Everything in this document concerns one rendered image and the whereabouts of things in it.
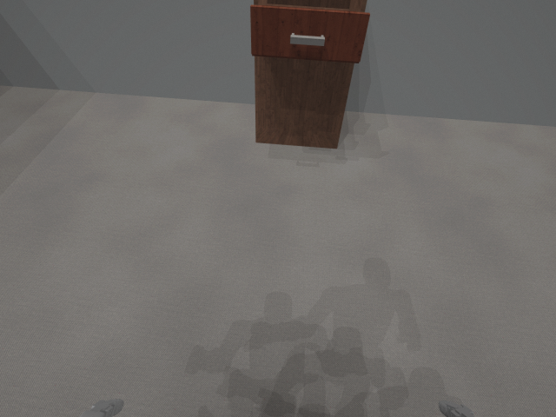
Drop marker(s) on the handle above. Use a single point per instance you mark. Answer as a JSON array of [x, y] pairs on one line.
[[307, 40]]

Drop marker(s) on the robot left hand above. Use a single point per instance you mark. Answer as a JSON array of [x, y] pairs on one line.
[[103, 408]]

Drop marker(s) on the drawer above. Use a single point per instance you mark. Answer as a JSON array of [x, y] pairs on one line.
[[272, 27]]

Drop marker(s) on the cabinet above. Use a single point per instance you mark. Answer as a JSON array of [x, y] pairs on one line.
[[302, 102]]

